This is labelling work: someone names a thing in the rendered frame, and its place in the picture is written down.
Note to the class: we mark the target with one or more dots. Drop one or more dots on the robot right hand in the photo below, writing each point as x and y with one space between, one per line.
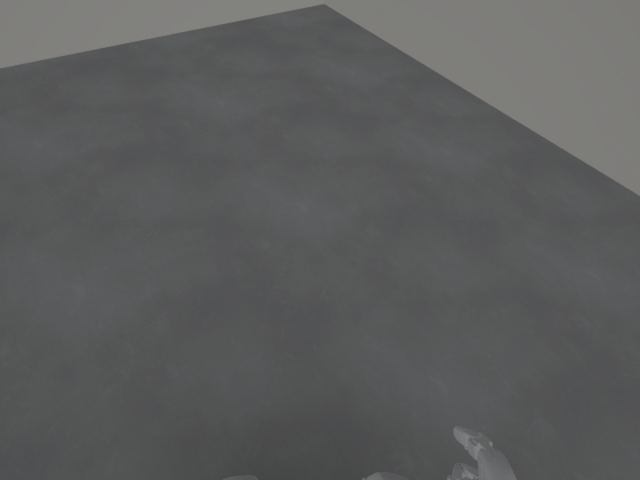
492 464

